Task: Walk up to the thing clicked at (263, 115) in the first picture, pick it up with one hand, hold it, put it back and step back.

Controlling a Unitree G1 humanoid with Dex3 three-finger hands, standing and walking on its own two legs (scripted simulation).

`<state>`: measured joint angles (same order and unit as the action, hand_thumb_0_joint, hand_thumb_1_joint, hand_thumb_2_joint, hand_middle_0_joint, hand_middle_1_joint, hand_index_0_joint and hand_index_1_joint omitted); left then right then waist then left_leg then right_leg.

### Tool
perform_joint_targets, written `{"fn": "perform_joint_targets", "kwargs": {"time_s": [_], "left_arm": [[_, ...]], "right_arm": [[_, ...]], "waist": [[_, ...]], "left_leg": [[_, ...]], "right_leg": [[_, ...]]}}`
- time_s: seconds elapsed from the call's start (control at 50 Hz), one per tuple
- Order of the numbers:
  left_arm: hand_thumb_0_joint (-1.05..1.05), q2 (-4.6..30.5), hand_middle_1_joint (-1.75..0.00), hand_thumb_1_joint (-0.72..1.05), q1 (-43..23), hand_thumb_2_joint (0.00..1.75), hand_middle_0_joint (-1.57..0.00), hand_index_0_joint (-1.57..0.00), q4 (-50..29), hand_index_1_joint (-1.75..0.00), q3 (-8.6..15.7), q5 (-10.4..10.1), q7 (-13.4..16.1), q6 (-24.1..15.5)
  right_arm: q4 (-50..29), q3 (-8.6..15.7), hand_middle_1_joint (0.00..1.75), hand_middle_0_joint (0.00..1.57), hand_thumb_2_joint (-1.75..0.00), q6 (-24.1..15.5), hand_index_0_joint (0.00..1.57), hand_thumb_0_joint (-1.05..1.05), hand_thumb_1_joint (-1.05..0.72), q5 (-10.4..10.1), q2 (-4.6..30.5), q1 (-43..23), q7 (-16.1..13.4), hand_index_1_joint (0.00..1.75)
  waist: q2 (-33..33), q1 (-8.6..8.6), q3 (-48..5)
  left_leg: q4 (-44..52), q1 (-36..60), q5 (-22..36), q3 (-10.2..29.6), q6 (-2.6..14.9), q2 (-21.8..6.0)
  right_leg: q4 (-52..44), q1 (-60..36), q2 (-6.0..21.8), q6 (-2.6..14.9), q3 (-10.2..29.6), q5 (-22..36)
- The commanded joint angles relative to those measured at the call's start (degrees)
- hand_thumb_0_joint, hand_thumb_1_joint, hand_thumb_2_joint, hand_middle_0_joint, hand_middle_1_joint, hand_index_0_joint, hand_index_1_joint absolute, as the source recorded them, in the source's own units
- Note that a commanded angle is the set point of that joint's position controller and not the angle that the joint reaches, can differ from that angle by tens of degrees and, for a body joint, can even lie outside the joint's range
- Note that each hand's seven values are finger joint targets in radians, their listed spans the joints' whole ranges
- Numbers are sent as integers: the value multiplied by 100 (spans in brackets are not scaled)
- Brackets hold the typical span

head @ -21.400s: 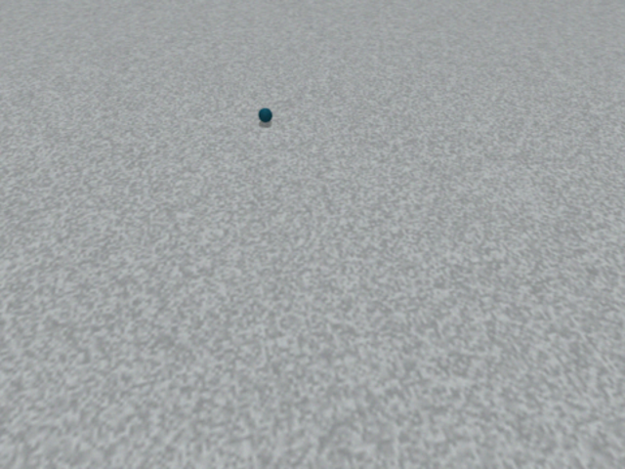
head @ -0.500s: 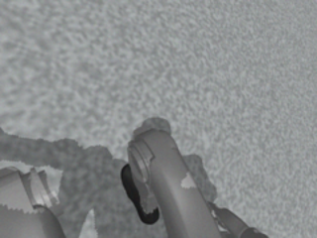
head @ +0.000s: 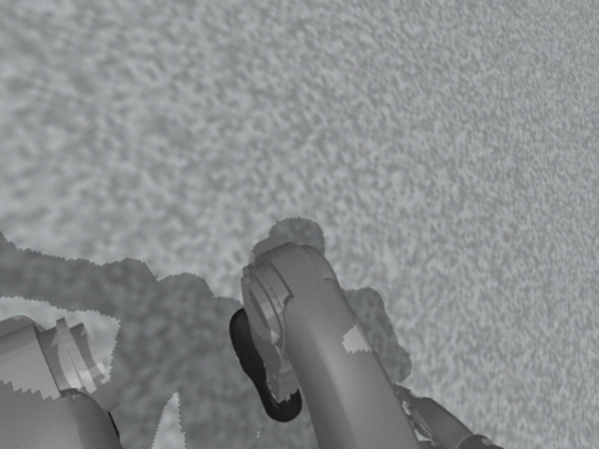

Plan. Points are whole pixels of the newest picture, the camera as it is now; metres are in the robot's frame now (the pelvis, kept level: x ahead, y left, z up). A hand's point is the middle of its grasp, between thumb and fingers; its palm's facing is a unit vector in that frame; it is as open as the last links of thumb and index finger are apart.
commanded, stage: settle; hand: left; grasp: from above
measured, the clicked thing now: out of the picture +0.45 +0.35 -0.27
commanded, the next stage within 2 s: lift in 0.82 s
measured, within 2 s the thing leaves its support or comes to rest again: leaves its support in 0.12 s
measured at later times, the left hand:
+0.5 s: hand out of the picture +0.43 +0.36 -0.16, palm faces -0.41 -0.13 -0.90, open 9.8 cm
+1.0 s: hand out of the picture +0.43 +0.36 -0.10, palm faces -0.42 -0.12 -0.90, open 9.9 cm
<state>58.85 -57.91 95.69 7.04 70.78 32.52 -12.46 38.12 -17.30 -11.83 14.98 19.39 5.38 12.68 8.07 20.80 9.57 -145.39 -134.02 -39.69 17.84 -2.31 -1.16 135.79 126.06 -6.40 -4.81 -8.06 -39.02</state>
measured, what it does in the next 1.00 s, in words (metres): stands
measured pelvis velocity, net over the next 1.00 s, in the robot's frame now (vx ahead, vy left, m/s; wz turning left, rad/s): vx -0.01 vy -0.01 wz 0.11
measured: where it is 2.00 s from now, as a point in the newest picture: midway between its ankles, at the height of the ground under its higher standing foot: (198, 426)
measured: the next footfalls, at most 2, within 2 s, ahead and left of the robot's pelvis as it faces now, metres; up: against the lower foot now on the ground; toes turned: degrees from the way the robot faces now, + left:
none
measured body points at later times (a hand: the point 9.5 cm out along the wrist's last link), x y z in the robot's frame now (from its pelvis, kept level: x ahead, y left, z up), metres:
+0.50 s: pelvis +0.00 +0.00 +0.01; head +0.23 +0.11 +0.38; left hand +0.45 +0.37 -0.11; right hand +0.11 -0.26 -0.07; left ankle +0.07 +0.14 -0.27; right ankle +0.12 -0.13 -0.27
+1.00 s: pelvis -0.01 -0.01 +0.04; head +0.22 +0.09 +0.42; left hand +0.45 +0.36 -0.05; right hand +0.08 -0.28 -0.06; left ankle +0.07 +0.14 -0.27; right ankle +0.12 -0.13 -0.27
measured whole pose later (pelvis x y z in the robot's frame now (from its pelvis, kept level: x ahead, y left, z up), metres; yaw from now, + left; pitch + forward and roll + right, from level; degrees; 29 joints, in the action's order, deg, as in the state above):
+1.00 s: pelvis -0.01 -0.01 +0.04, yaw +6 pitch +32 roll -10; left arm 45.3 -53.6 72.3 3.8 67.9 12.3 -9.3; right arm 37.9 -5.7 -0.2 6.2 17.7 10.6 7.6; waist -0.4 13.6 -1.8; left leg -134.8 -132.1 -35.8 11.3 -2.1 -0.1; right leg 130.2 125.2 -2.7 -3.4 -3.9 -38.5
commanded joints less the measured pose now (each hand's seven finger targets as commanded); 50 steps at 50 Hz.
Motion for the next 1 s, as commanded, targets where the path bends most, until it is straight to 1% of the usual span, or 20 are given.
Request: {"fn": "perform_joint_targets", "kwargs": {"time_s": [0.0,0.02,0.1,0.12,0.16,0.2,0.24,0.32,0.44,0.48,0.56,0.64,0.68,0.78,0.84,0.86,0.92,0.94,0.96,0.98], "left_arm": [[0,1416,-71,73,-1257,71,-106,-109,-970,-68,148,-130,81,38],[0,1359,-70,72,-1328,71,-106,-109,-1159,-67,96,-115,44,36],[0,1395,-70,76,-1167,74,-109,-111,-1503,-67,306,-95,-33,81],[0,1178,-70,78,-1274,74,-110,-113,-1773,-68,182,-94,-88,90],[0,1075,-70,82,-1248,76,-112,-115,-1963,-68,174,-158,-186,152],[0,925,-71,82,-1216,76,-112,-115,-2045,-68,117,-181,-283,209],[0,806,-70,85,-1132,76,-115,-118,-2289,-67,112,-197,-413,286],[0,336,-71,83,-1224,74,-113,-116,-2255,-68,-169,-255,-709,417],[0,260,-72,84,-1201,74,-114,-117,-2514,-69,-183,-361,-1144,423],[0,87,-73,84,-1358,77,-115,-118,-2609,-71,-279,-368,-1269,384],[0,195,-74,81,-1403,81,-114,-116,-2686,-72,-226,-338,-1430,314],[0,322,-76,82,-1361,83,-115,-117,-2875,-74,-88,-333,-1510,285],[0,250,-77,81,-1435,83,-113,-116,-2921,-75,-142,-335,-1561,276],[0,401,-77,79,-1604,87,-111,-113,-3240,-76,-44,-314,-1646,256],[0,210,-78,78,-1492,89,-111,-112,-3126,-77,-120,-312,-1696,256],[0,190,-78,76,-1514,81,-113,-115,-3153,-76,-176,-304,-1722,251],[0,293,-68,62,-1439,76,-100,-102,-3268,-66,-43,-386,-1767,311],[0,343,-75,65,-1432,74,-104,-106,-3400,-72,-6,-381,-1789,337],[0,233,-68,62,-1368,75,-96,-98,-3368,-66,-52,-411,-1838,375],[0,166,-74,63,-1351,72,-102,-104,-3447,-71,-118,-442,-1892,412]], "right_arm": [[77,676,30,20,-90,24,20,0,-91,-74,1880,993,-52,30],[40,697,30,20,-90,19,20,0,-91,-102,1871,980,-46,30],[90,813,30,20,-90,90,20,0,-91,-146,1783,1020,-25,30],[33,824,30,20,-90,99,20,0,-90,-151,1703,1025,1,30],[72,936,30,20,-90,124,20,0,-90,-205,1699,1014,-6,30],[110,1037,30,20,-90,157,20,0,-90,-279,1705,1091,6,30],[127,1137,30,20,-90,204,20,0,-90,-342,1622,1162,30,30],[106,1255,30,20,-90,341,20,0,-91,-503,1529,1237,33,30],[-30,1400,30,20,-90,552,20,0,-91,-683,1476,1243,-71,30],[-63,1420,30,20,-90,618,20,0,-91,-712,1411,1291,-106,30],[-76,1458,30,20,-90,738,20,0,-91,-757,1386,1363,-215,30],[-110,1490,30,20,-90,854,20,0,-91,-783,1293,1410,-302,30],[-116,1516,30,20,-90,913,20,0,-91,-784,1274,1458,-349,30],[-136,1570,30,20,-90,1036,20,0,-91,-821,1274,1468,-469,30],[-137,1601,30,20,-90,1082,20,0,-91,-846,1278,1508,-538,30],[-129,1591,30,20,-91,1094,20,0,-94,-841,1244,1533,-548,30],[-144,1632,30,20,-89,1122,20,0,-89,-874,1230,1577,-585,30],[-169,1669,30,20,-91,1132,20,0,-94,-883,1249,1575,-601,30],[-170,1715,30,20,-89,1149,20,0,-89,-903,1248,1595,-608,30],[-155,1693,30,20,-91,1163,20,0,-94,-934,1146,1601,-596,30]], "waist": [[-3273,47,-3912],[-3350,34,-3949],[-3391,-129,-4184],[-3523,-137,-4316],[-3508,-227,-4414],[-3514,-212,-4421],[-3602,-357,-4699],[-3189,-263,-4448],[-2903,-523,-4629],[-2816,-434,-4588],[-2549,-472,-4685],[-2612,-610,-4936],[-2500,-544,-4938],[-2707,-638,-5083],[-2600,-608,-4884],[-2600,-564,-4913],[-2656,-729,-5177],[-2717,-765,-5206],[-2719,-758,-5179],[-2805,-795,-5371]], "left_leg": [[1533,3109,1247,-785,182,-216],[1534,3163,1261,-792,163,-207],[1477,3061,1361,-935,194,-175],[1525,3137,1393,-969,195,-160],[1556,3200,1385,-988,192,-153],[1617,3242,1415,-979,179,-136],[1726,3394,1451,-1002,174,-119],[1723,2946,1203,-1106,273,-75],[1959,2978,972,-1132,276,4],[1977,2867,867,-1196,305,35],[1946,2819,950,-1273,330,62],[2067,2995,1073,-1347,327,78],[2070,2996,1052,-1352,344,74],[2217,3168,960,-1377,323,90],[2322,3155,839,-1375,326,109],[2303,3165,889,-1398,340,97],[2429,3315,986,-1444,341,115],[2487,3375,968,-1457,336,122],[2575,3455,912,-1436,326,126],[2698,3556,921,-1446,331,103]], "right_leg": [[-1093,-1711,-43,578,-831,1531],[-1071,-1689,-34,595,-823,1534],[-1137,-1848,-34,603,-723,1648],[-1167,-1911,-28,602,-687,1704],[-1202,-1730,-10,622,-687,1641],[-1172,-1625,17,648,-674,1636],[-1171,-1645,38,647,-634,1647],[-1355,-1539,57,635,-520,1528],[-1429,-1442,137,683,-440,1227],[-1526,-1524,147,668,-373,1150],[-1664,-1670,164,672,-288,1147],[-1733,-1890,185,658,-216,1226],[-1817,-1915,183,653,-189,1200],[-1861,-1801,223,701,-161,1033],[-1918,-1625,253,717,-199,936],[-1967,-1753,247,696,-166,1008],[-2029,-1896,275,700,-108,1072],[-2085,-1873,288,716,-113,1027],[-2100,-1812,298,734,-128,970],[-2086,-1989,287,705,-98,1036]]}}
